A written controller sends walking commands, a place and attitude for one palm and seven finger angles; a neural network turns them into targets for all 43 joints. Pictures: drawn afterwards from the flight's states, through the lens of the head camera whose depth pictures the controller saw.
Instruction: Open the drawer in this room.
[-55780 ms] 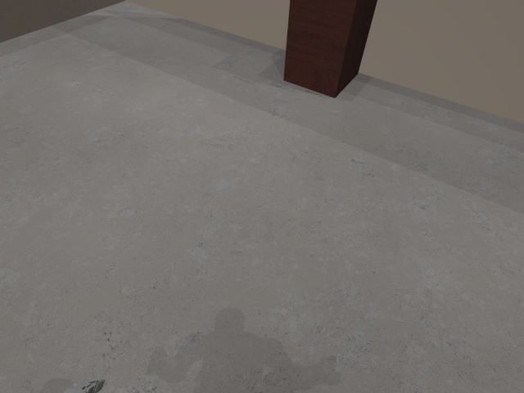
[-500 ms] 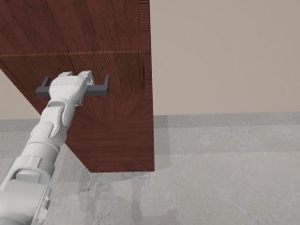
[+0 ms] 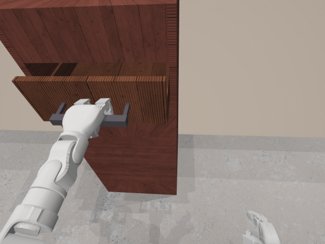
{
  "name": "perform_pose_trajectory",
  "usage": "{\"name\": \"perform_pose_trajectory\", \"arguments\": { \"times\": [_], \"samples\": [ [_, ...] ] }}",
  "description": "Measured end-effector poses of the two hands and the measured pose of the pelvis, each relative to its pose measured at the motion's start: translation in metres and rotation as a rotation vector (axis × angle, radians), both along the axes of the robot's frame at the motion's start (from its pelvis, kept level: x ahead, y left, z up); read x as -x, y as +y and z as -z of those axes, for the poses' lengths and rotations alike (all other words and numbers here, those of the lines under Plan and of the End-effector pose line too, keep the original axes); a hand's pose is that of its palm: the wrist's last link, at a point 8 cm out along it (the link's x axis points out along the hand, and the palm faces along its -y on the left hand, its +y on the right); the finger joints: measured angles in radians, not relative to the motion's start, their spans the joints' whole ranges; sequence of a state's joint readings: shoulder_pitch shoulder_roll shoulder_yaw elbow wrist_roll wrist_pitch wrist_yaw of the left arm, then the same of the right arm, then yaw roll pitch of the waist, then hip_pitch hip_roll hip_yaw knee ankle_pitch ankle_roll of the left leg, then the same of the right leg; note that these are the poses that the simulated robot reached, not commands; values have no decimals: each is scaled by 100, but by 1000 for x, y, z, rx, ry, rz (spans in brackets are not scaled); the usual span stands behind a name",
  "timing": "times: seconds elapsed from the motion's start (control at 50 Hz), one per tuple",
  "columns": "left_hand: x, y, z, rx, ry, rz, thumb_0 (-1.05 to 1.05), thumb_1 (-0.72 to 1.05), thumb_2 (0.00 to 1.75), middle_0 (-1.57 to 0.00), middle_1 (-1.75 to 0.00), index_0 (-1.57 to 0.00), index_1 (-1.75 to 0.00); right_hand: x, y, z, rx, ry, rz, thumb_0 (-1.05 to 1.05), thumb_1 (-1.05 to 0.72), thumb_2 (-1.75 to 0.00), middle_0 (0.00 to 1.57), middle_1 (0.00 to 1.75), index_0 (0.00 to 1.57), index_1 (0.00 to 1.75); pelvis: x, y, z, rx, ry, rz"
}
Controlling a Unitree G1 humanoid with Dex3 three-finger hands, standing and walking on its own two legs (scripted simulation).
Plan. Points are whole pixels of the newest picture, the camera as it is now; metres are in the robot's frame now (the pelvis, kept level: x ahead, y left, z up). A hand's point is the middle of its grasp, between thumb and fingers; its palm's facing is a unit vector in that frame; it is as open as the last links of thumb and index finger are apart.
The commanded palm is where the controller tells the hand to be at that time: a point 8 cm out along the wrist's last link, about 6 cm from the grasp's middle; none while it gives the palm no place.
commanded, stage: pull the drawer open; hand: left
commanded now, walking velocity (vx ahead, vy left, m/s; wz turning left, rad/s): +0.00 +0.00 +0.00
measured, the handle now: (91, 113) +0.41 +0.22 +0.10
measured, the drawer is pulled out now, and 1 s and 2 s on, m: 0.07 0.20 0.30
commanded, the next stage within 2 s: none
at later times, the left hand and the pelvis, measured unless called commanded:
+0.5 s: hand (85, 153) +0.30 +0.21 +0.08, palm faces +0.02 -0.09 -1.00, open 5.5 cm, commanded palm +0.27 +0.22 +0.14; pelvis -0.01 +0.00 +0.00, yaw +0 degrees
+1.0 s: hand (77, 176) +0.25 +0.21 +0.08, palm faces +0.03 -0.11 -0.99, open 5.5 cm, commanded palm +0.21 +0.22 +0.14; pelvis -0.02 -0.01 +0.00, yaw +0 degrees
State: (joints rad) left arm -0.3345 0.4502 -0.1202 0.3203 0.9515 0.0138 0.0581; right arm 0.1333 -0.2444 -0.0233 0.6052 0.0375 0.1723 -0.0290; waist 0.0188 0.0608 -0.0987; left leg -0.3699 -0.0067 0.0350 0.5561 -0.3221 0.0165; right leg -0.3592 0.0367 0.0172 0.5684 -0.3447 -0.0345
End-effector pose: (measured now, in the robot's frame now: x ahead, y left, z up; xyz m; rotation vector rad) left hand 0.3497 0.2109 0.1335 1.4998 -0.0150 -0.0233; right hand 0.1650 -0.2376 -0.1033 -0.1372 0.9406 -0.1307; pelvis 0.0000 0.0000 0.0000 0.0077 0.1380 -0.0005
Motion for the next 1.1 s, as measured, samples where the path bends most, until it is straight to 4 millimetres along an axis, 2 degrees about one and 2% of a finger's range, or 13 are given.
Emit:
{"name": "perform_pose_trajectory", "arguments": {
  "times": [0.36,0.7,0.9,1.1],
  "samples": [
    [49,1,0,12,-20,-3,2,73,83,-41,-135,-42,-135,0,2,3,-7,-6,-32,1,-91,-90,20,30,20,30,3,-3,-1,-3,-31,-2],
    [96,1,0,25,-36,-23,1,72,83,-41,-135,-42,-135,-15,13,-6,-23,-89,-94,1,-91,-90,20,30,20,30,13,-4,0,-6,-63,-8],
    [115,2,0,31,-33,-22,2,72,82,-41,-135,-42,-135,-19,21,-10,-33,-115,-120,1,-91,-90,20,30,20,30,18,-5,-1,-6,-78,-6],
    [140,2,0,43,-39,-19,2,72,82,-41,-135,-42,-135,-16,18,-10,-29,-119,-126,1,-91,-90,20,30,20,30,18,-6,0,-5,-82,2]
  ]
}}
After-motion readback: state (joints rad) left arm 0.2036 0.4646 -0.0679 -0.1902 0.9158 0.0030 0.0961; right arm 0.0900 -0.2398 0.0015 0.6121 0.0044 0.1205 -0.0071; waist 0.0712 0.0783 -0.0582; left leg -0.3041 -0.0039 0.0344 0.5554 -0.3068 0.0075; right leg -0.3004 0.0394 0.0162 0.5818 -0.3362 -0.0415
